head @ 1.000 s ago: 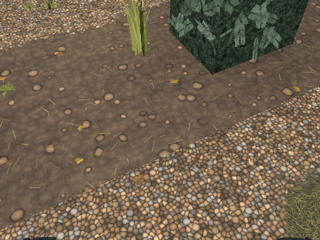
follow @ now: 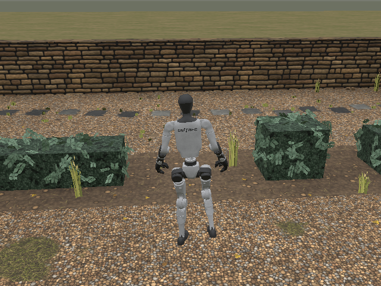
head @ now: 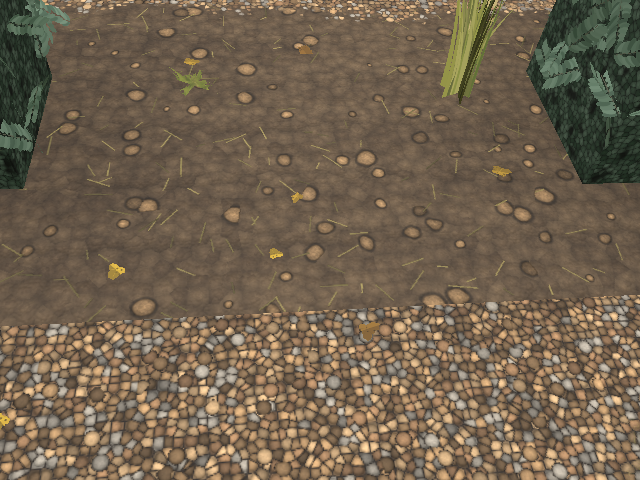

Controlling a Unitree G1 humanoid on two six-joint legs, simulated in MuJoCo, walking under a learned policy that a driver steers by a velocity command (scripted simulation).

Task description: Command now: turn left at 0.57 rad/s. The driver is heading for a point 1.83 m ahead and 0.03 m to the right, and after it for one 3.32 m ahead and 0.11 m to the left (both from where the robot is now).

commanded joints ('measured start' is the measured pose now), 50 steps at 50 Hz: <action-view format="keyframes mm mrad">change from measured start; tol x32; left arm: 1 -84 70 15 -91 -1 -34 -16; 40 -121 62 -29 -41 -29 -134 -59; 50 505 123 -3 133 -22 -153 -77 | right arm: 1 -2 -177 -58 -66 -1 -2 -1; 50 110 25 -19 24 17 -175 44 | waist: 1 -38 191 -111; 12 -15 -200 -116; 37 -35 270 97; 50 183 -233 -79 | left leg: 1 167 239 -290 -87 174 171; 8 132 222 -344 -17 289 130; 12 -198 -42 -67 392 -487 -93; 16 -165 26 -27 609 -261 -183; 27 172 136 142 -57 9 -108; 36 122 286 -176 -206 -474 120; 45 76 293 -16 -192 127 127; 48 -326 163 145 481 384 27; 50 -609 -12 -32 1057 -452 19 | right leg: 1 -48 18 -3 -107 -21 -13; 7 152 4 -14 -340 -38 -49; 11 524 -285 230 -628 623 -230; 28 265 -97 122 -698 -120 -199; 40 -216 -34 -71 -169 -223 -202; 48 805 29 -180 -268 228 -183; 50 693 -291 361 -473 333 -351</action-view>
